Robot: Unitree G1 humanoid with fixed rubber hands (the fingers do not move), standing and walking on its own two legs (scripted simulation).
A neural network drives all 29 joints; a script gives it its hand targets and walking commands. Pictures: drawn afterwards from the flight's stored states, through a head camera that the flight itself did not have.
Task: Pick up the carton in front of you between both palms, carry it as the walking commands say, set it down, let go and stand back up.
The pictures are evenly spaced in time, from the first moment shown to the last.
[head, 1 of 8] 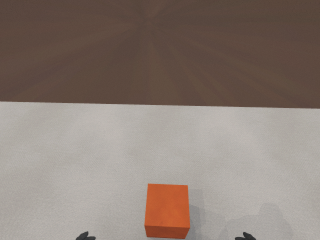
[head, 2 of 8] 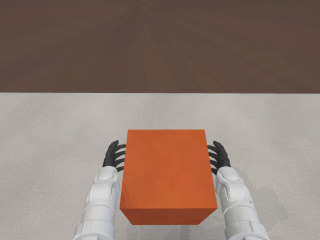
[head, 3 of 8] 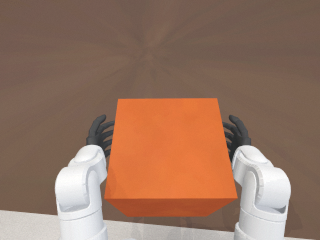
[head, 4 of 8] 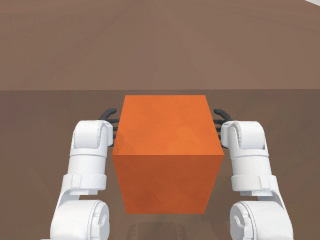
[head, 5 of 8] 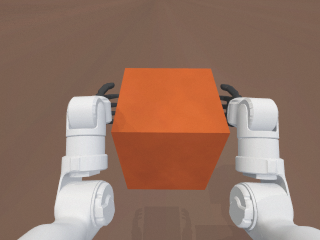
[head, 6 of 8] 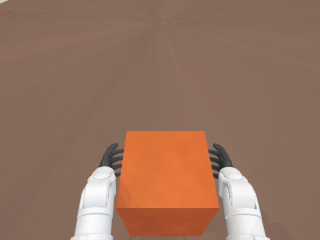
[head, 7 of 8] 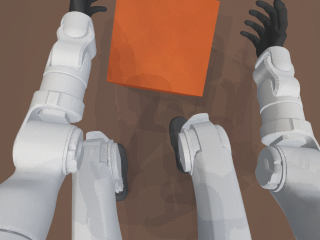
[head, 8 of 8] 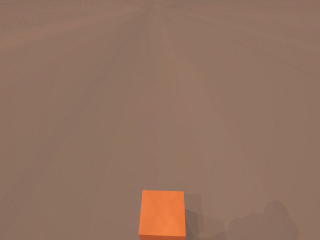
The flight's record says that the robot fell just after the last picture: no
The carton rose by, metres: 1.04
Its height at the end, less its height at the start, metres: +0.30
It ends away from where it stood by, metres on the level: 5.57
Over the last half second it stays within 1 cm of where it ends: yes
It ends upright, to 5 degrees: yes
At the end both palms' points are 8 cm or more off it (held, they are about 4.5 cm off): yes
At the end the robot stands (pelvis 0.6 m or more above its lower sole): yes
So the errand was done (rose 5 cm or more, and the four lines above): yes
